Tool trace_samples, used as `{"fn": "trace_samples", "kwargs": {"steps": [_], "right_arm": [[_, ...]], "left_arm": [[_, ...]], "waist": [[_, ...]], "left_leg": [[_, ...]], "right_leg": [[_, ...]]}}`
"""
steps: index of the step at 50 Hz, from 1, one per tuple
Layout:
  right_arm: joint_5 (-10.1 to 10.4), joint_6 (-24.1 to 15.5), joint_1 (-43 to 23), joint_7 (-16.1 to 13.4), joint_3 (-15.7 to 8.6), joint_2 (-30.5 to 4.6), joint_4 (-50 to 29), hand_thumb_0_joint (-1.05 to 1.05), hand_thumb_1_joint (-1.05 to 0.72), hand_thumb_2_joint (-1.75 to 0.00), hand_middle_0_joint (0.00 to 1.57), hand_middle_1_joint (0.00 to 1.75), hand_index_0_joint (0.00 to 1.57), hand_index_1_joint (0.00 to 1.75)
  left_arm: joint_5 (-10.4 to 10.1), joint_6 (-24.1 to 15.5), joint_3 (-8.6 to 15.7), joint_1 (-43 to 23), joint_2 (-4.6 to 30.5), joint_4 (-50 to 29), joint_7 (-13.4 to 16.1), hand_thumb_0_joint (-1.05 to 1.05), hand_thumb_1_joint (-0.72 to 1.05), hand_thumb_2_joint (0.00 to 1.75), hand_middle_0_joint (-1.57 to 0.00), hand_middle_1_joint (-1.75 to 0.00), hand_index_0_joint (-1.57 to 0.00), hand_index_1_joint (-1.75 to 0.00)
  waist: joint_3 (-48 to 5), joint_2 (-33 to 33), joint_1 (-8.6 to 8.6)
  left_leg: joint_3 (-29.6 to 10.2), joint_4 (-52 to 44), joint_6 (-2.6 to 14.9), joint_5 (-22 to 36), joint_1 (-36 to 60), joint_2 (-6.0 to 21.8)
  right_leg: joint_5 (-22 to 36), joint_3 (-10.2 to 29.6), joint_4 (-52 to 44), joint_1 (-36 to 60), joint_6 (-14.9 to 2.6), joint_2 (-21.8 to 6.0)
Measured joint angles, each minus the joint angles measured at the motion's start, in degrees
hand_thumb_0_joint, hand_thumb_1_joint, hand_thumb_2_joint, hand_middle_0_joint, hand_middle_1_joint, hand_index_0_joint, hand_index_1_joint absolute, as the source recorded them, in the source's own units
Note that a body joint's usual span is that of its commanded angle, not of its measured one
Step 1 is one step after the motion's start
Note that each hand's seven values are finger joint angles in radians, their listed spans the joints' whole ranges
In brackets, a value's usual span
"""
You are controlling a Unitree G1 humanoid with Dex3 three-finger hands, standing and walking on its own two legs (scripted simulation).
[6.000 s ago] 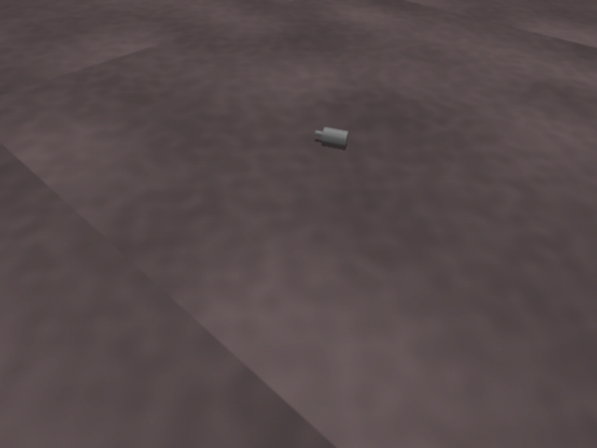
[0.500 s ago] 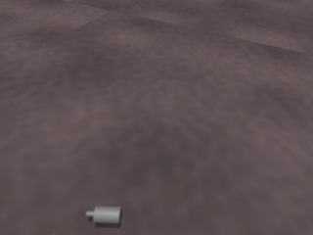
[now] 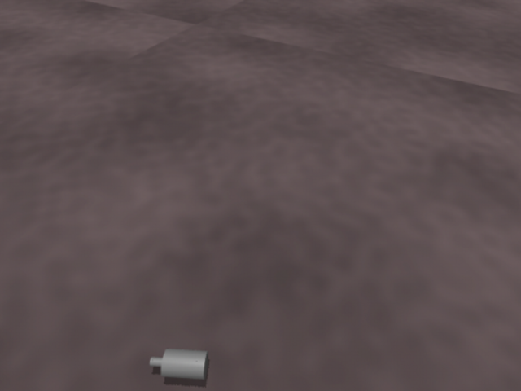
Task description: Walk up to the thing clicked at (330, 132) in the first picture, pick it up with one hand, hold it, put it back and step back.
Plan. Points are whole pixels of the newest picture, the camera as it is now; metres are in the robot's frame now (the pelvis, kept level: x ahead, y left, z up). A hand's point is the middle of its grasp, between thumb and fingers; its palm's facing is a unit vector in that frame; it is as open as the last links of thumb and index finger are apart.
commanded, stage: walk up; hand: left
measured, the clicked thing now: (178, 363) +0.39 +0.27 -0.74
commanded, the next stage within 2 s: stand in 0.22 s
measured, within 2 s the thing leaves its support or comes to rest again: neither
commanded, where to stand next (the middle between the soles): +0.05 +0.01 m, yaw +0 degrees
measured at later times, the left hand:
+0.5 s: hand out of the picture +0.08 +0.25 -0.16, palm faces -0.02 -0.94 -0.34, open 7.3 cm
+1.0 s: hand out of the picture +0.07 +0.25 -0.16, palm faces -0.02 -0.94 -0.35, open 7.3 cm
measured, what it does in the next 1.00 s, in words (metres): stands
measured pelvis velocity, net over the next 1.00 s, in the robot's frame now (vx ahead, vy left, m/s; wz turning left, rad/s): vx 0.00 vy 0.00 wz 0.01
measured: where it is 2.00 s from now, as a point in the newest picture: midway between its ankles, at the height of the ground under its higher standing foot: outside the picture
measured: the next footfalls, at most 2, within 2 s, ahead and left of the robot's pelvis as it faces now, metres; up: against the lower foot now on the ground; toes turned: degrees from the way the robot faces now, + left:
none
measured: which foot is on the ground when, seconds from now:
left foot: down 0.00-1.00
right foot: down 0.00-1.00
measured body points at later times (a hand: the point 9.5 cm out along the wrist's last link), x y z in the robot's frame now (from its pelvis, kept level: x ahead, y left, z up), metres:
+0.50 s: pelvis +0.00 +0.00 +0.00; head +0.01 +0.00 +0.45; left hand +0.08 +0.30 -0.13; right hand +0.08 -0.30 -0.13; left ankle +0.01 +0.12 -0.75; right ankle +0.00 -0.13 -0.75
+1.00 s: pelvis +0.00 +0.00 +0.00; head +0.00 -0.01 +0.45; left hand +0.07 +0.30 -0.13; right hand +0.07 -0.31 -0.13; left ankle +0.01 +0.12 -0.75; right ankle +0.00 -0.13 -0.75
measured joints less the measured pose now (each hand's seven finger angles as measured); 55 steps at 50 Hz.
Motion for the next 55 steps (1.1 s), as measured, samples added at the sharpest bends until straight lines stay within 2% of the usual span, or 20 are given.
{"fn": "trace_samples", "kwargs": {"steps": [22, 55], "right_arm": [[-0.13, 0.28, -0.47, -0.31, -0.18, 0.14, -0.11, 0.01, -0.9, -0.9, 0.2, 0.3, 0.2, 0.3], [-0.27, 0.57, 1.43, -0.03, 0.09, -0.05, -0.26, 0.01, -0.9, -0.9, 0.2, 0.3, 0.2, 0.3]], "left_arm": [[0.15, 0.02, 0.01, -0.41, -0.36, -0.7, 0.32, 0.01, 0.91, 0.9, -0.2, -0.3, -0.21, -0.3], [0.35, 0.29, -0.14, 1.58, -0.2, -1.32, 0.09, 0.01, 0.91, 0.9, -0.2, -0.3, -0.21, -0.3]], "waist": [[0.78, -0.62, -0.62], [0.25, -0.29, -0.51]], "left_leg": [[-0.07, -1.96, 0.03, 1.04, 0.64, -0.35], [-0.87, -1.77, -0.45, 1.11, 0.14, -0.04]], "right_leg": [[0.67, -0.1, -1.38, 0.43, 0.18, -0.32], [0.36, -0.87, -0.98, 0.11, -0.36, 0.01]]}}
